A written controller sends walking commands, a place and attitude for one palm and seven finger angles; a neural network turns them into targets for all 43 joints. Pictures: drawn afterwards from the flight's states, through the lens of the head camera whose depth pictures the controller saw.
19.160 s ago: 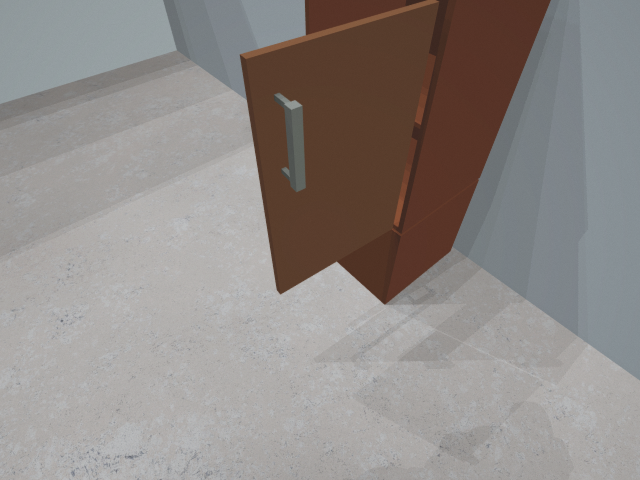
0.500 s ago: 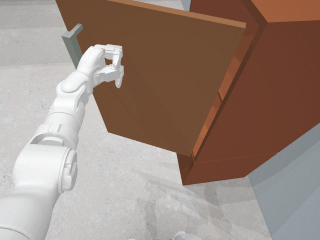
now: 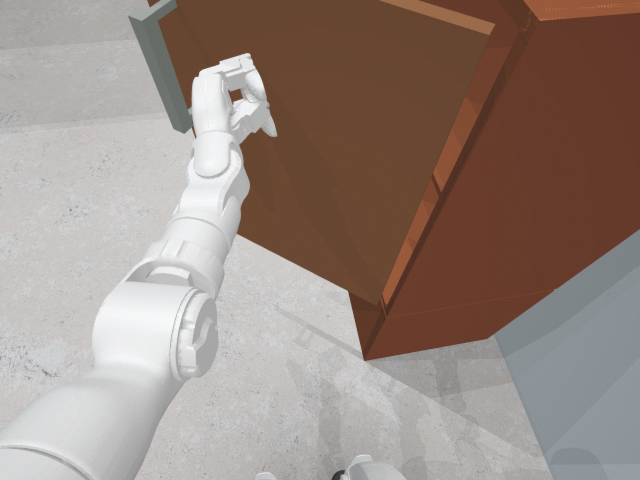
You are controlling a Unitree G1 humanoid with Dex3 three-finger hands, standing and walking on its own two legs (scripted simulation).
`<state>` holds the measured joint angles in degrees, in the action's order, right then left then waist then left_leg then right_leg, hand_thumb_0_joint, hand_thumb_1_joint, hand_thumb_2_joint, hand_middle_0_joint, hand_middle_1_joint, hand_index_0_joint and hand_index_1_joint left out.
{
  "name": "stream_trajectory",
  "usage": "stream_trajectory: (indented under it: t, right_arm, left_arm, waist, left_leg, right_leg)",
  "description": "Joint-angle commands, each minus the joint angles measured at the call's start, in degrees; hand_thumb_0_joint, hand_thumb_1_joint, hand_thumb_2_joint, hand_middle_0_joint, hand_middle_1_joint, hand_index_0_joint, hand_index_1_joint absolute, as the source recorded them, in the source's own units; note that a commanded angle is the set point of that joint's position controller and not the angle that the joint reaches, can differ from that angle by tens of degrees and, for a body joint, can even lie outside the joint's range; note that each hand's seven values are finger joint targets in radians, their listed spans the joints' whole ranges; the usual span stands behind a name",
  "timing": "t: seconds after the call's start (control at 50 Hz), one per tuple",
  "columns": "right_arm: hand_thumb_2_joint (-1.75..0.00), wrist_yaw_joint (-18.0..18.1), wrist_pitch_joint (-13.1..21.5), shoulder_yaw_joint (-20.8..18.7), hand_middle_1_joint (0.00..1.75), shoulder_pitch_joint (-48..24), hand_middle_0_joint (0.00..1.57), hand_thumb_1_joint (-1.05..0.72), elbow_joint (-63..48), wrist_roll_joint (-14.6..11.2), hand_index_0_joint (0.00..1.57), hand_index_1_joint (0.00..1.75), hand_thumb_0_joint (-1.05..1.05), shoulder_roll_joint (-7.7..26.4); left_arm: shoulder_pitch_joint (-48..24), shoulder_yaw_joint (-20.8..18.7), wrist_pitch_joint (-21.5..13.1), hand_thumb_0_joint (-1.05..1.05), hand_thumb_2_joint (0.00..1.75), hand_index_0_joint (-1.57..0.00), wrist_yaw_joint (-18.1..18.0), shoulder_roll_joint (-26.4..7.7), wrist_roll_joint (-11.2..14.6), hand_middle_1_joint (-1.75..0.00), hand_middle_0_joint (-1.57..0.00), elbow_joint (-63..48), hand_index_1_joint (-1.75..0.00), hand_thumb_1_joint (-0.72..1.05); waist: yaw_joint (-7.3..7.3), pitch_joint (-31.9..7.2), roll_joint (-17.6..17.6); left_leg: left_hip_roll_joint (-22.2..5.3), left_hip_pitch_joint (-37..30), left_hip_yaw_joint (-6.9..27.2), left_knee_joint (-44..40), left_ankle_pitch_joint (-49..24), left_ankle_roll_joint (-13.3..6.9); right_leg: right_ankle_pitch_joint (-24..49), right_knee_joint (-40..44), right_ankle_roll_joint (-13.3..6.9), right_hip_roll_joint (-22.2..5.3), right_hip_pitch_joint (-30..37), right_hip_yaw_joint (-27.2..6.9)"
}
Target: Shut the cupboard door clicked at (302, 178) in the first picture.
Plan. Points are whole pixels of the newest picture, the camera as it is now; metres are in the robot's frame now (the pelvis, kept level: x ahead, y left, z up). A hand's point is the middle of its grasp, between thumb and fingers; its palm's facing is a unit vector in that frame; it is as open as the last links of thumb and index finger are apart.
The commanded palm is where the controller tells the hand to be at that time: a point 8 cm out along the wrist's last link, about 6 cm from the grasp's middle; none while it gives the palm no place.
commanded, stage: pull the fist back off the door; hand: left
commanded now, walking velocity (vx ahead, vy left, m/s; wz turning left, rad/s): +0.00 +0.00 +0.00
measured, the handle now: (175, 70) +0.60 +0.14 +0.14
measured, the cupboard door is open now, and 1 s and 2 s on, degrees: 51 51 51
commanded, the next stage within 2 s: draw the hand back to the body in 0.66 s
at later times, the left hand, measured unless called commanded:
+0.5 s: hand (257, 184) +0.42 +0.04 +0.12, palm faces -0.01 -1.00 +0.00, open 3.1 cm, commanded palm +0.40 +0.09 +0.14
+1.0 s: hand (215, 193) +0.38 +0.07 +0.16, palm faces +0.01 -1.00 -0.01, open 3.1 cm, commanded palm +0.34 +0.12 +0.15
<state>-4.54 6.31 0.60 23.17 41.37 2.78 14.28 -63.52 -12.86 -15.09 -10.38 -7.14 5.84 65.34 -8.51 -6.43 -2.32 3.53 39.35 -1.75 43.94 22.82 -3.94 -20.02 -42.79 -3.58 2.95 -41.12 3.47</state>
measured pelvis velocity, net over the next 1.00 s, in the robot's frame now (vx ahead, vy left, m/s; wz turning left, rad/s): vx -0.01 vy -0.01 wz -0.05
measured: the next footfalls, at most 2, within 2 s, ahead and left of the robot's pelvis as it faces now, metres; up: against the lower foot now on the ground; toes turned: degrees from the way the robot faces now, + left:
none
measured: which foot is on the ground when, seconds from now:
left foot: down 0.00-1.00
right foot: down 0.00-1.00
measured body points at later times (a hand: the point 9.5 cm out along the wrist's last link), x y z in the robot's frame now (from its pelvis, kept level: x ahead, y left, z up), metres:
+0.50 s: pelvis -0.02 -0.02 +0.02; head +0.02 -0.03 +0.47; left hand +0.42 +0.09 +0.13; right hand +0.07 -0.28 -0.10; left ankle -0.03 +0.07 -0.71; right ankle -0.01 -0.08 -0.71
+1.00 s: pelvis -0.01 -0.01 +0.02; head +0.00 -0.03 +0.47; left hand +0.38 +0.13 +0.16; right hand +0.07 -0.25 -0.10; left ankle -0.03 +0.07 -0.70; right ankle -0.01 -0.08 -0.71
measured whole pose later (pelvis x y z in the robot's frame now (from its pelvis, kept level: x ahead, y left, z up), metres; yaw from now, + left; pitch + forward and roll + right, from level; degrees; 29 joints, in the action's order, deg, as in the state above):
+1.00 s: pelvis -0.01 -0.01 +0.02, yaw -3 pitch +5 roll +0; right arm -1.4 1.8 1.0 20.4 36.6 -1.7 13.4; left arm -24.5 -4.9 -13.5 -4.6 -5.6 6.1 28.5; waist -1.9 -4.7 -2.4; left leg 2.6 19.4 -4.1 33.9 19.5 -3.5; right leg -16.7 -34.8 -4.1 4.3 -22.9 0.4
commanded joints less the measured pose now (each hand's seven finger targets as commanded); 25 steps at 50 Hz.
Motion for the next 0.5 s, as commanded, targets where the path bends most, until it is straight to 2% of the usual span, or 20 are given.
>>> stream_trajectory:
  t: [0.0,0.04,0.06,0.08,0.1,0.16,0.18,0.2,0.22,0.24,0.26,0.28,0.3,0.34,0.36,0.38,0.42,0.44,0.46,0.48]
  right_arm:
    - [-0.9,-2.04,-0.68,-4.1,0.3,9.88,0.2,-0.9,-4.21,0.76,0.2,0.3,0.0,9.0]
    - [-0.9,-1.63,-2.27,-4.18,0.3,9.87,0.2,-0.9,-5.4,0.03,0.2,0.3,0.0,9.24]
    - [-0.9,-1.19,-3.01,-4.3,0.3,9.36,0.2,-0.9,-6.07,-0.52,0.2,0.3,0.0,9.35]
    - [-0.9,-0.57,-3.61,-4.3,0.3,8.47,0.2,-0.9,-6.99,-1.19,0.2,0.3,0.0,9.3]
    - [-0.9,0.11,-4.08,-4.2,0.3,7.67,0.2,-0.9,-7.64,-1.75,0.2,0.3,0.0,9.1]
    - [-0.9,1.56,-3.81,-3.86,0.3,4.73,0.2,-0.9,-9.08,-3.03,0.2,0.3,0.0,8.15]
    - [-0.9,1.75,-3.41,-3.67,0.3,4.22,0.2,-0.9,-9.27,-3.18,0.2,0.3,0.0,7.85]
    - [-0.9,1.82,-3.0,-3.45,0.3,3.64,0.2,-0.9,-9.33,-3.18,0.2,0.3,0.0,7.44]
    - [-0.9,1.86,-2.81,-3.44,0.3,3.71,0.2,-0.9,-9.33,-3.22,0.2,0.3,0.0,7.37]
    - [-0.9,1.66,-2.56,-3.19,0.3,3.24,0.2,-0.9,-8.99,-3.31,0.2,0.3,0.0,7.08]
    - [-0.9,1.55,-2.59,-3.3,0.3,3.49,0.2,-0.9,-8.65,-3.24,0.2,0.3,0.0,7.21]
    - [-0.9,1.39,-2.81,-3.29,0.3,3.13,0.2,-0.9,-8.62,-3.41,0.2,0.3,0.0,7.33]
    - [-0.9,1.22,-3.09,-3.22,0.3,2.55,0.2,-0.9,-8.89,-3.67,0.2,0.3,0.0,7.17]
    - [-0.9,1.24,-3.48,-3.39,0.3,1.01,0.2,-0.9,-9.93,-4.49,0.2,0.3,0.0,6.99]
    - [-0.9,1.44,-3.57,-3.35,0.3,-0.03,0.2,-0.9,-10.37,-4.79,0.2,0.3,0.0,6.94]
    - [-0.9,1.82,-3.72,-3.26,0.3,-0.68,0.2,-0.9,-10.5,-4.96,0.2,0.3,0.0,7.08]
    - [-0.9,2.71,-3.57,-3.03,0.3,-2.44,0.2,-0.9,-11.03,-5.13,0.2,0.3,0.0,6.84]
    - [-0.9,3.2,-3.06,-2.9,0.3,-3.63,0.2,-0.9,-10.99,-5.29,0.2,0.3,0.0,6.9]
    - [-0.9,3.59,-2.44,-2.65,0.3,-4.63,0.2,-0.9,-11.06,-5.11,0.2,0.3,0.0,6.5]
    - [-0.9,3.9,-1.91,-2.56,0.3,-5.55,0.2,-0.9,-10.83,-5.0,0.2,0.3,0.0,6.26]
  left_arm:
    - [-21.61,-0.69,-9.34,0.0,0.9,-1.3,-5.78,-12.54,-9.58,-1.5,-1.3,-16.51,-1.5,0.9]
    - [-19.28,0.06,-7.88,0.0,0.9,-1.3,-3.78,-13.17,-9.99,-1.5,-1.3,-15.66,-1.5,0.9]
    - [-19.14,-0.62,-6.55,0.0,0.9,-1.3,-2.73,-14.04,-9.05,-1.5,-1.3,-15.93,-1.5,0.9]
    - [-18.1,-1.7,-5.1,0.0,0.9,-1.3,-1.71,-14.7,-7.4,-1.5,-1.3,-16.71,-1.5,0.9]
    - [-19.26,-1.08,-3.93,0.0,0.9,-1.3,-0.6,-13.78,-5.59,-1.5,-1.3,-18.89,-1.5,0.9]
    - [-18.86,-1.06,-2.94,0.0,0.9,-1.3,1.81,-11.5,-0.45,-1.5,-1.3,-27.08,-1.5,0.9]
    - [-16.66,-1.0,-3.33,0.0,0.9,-1.3,2.35,-11.25,0.1,-1.5,-1.3,-28.77,-1.5,0.9]
    - [-14.26,0.45,-3.74,0.0,0.9,-1.3,2.72,-9.6,0.17,-1.5,-1.3,-29.68,-1.5,0.9]
    - [-11.34,1.16,-4.01,0.0,0.9,-1.3,2.87,-8.97,-0.13,-1.5,-1.3,-29.51,-1.5,0.9]
    - [-8.39,3.33,-3.99,0.0,0.9,-1.3,3.29,-7.05,-1.03,-1.5,-1.3,-28.16,-1.5,0.9]
    - [-4.68,3.43,-3.39,0.0,0.9,-1.3,3.29,-6.82,-1.66,-1.5,-1.3,-25.92,-1.5,0.9]
    - [-2.0,3.85,-2.54,0.0,0.9,-1.3,3.39,-6.71,-2.41,-1.5,-1.3,-24.49,-1.5,0.9]
    - [-0.02,5.9,-1.28,0.0,0.9,-1.3,3.7,-4.6,-2.62,-1.5,-1.3,-23.38,-1.5,0.9]
    - [1.91,8.25,1.1,0.0,0.9,-1.3,4.44,-1.91,-2.13,-1.5,-1.3,-24.7,-1.5,0.9]
    - [1.81,9.16,2.23,0.0,0.9,-1.3,4.73,-0.95,-1.17,-1.5,-1.3,-25.71,-1.5,0.9]
    - [0.26,8.6,2.86,0.0,0.9,-1.3,4.75,-1.59,-0.22,-1.5,-1.3,-26.94,-1.5,0.9]
    - [-5.21,10.59,2.67,0.0,0.9,-1.3,4.39,-0.1,1.63,-1.5,-1.3,-30.78,-1.5,0.9]
    - [-8.25,8.71,1.6,0.0,0.9,-1.3,3.79,-2.42,1.96,-1.5,-1.3,-32.77,-1.5,0.9]
    - [-12.23,8.97,-0.06,0.0,0.9,-1.3,3.04,-2.88,2.15,-1.5,-1.3,-36.62,-1.5,0.9]
    - [-13.62,7.58,-1.78,0.0,0.9,-1.3,2.14,-4.8,1.91,-1.5,-1.3,-38.99,-1.5,0.9]
  waist:
    - [0.4,-31.1,0.57]
    - [0.43,-29.3,3.33]
    - [0.37,-28.63,4.99]
    - [1.07,-28.43,6.44]
    - [0.79,-28.08,7.79]
    - [2.25,-28.33,5.83]
    - [2.91,-27.28,5.73]
    - [2.96,-24.65,4.59]
    - [2.97,-22.72,5.68]
    - [2.84,-19.74,4.74]
    - [2.95,-17.49,5.75]
    - [3.05,-15.61,5.12]
    - [2.94,-13.93,5.07]
    - [3.21,-13.76,3.49]
    - [3.25,-12.96,3.81]
    - [3.13,-13.04,5.2]
    - [1.99,-11.37,7.58]
    - [2.11,-11.63,7.82]
    - [1.96,-12.99,6.95]
    - [2.67,-14.95,5.57]
  left_leg:
    - [-2.77,-19.77,4.24,0.76,-35.56,3.03]
    - [-2.59,-18.16,3.7,-0.85,-32.81,2.42]
    - [-2.38,-17.01,2.91,-1.83,-29.76,1.99]
    - [-2.1,-15.73,2.16,-2.78,-27.34,1.67]
    - [-2.07,-15.35,1.78,-3.8,-26.29,1.5]
    - [-1.87,-18.13,0.85,-5.23,-26.59,1.28]
    - [-1.93,-18.29,0.78,-5.57,-26.43,1.28]
    - [-1.92,-18.39,0.54,-5.83,-26.22,1.15]
    - [-1.98,-18.04,0.59,-6.1,-25.86,0.99]
    - [-1.94,-17.58,0.51,-6.3,-24.36,0.93]
    - [-1.96,-16.9,0.68,-6.51,-22.86,0.89]
    - [-1.92,-16.2,0.43,-6.92,-20.55,0.92]
    - [-1.73,-15.53,0.31,-7.38,-18.23,0.94]
    - [-1.48,-17.19,0.16,-8.0,-16.76,0.91]
    - [-1.51,-17.53,0.17,-8.24,-15.52,0.95]
    - [-1.52,-17.66,0.37,-8.63,-14.39,0.99]
    - [-1.44,-18.23,0.91,-9.53,-10.93,0.75]
    - [-1.43,-18.42,1.02,-9.67,-9.52,0.65]
    - [-1.25,-18.97,1.05,-9.88,-8.85,0.56]
    - [-1.29,-19.96,1.13,-9.88,-9.29,0.57]
  right_leg:
    - [30.09,-0.12,2.41,-0.47,13.17,-2.93]
    - [31.85,1.18,2.73,-0.38,17.28,-3.62]
    - [32.41,2.24,3.11,-0.33,20.05,-4.16]
    - [33.23,3.28,3.35,-0.33,23.32,-4.71]
    - [34.64,4.12,3.63,-0.38,25.93,-4.95]
    - [38.08,5.93,3.94,-0.37,29.99,-5.58]
    - [37.73,6.19,3.79,-0.4,30.16,-5.41]
    - [37.52,6.64,3.7,-0.46,29.28,-5.35]
    - [37.15,6.88,3.89,-0.62,29.08,-5.16]
    - [35.83,7.27,4.24,-0.78,26.8,-5.25]
    - [33.75,7.61,4.26,-0.87,25.54,-4.92]
    - [31.29,8.33,4.48,-1.2,24.23,-5.18]
    - [28.92,9.18,4.84,-1.53,23.74,-5.56]
    - [26.0,10.53,4.96,-1.96,23.34,-5.77]
    - [24.04,11.37,4.92,-2.0,23.08,-5.91]
    - [21.87,12.2,4.83,-2.14,23.4,-6.04]
    - [16.3,14.19,4.94,-2.4,23.17,-6.45]
    - [13.69,14.92,4.82,-2.47,22.84,-7.18]
    - [12.39,15.0,4.56,-2.64,23.94,-7.76]
    - [12.87,14.48,3.95,-2.66,25.03,-7.9]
